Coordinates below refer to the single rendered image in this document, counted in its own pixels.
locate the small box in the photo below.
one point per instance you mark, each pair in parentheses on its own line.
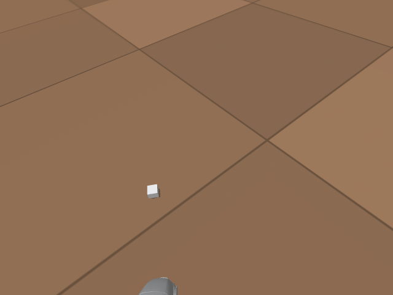
(152,191)

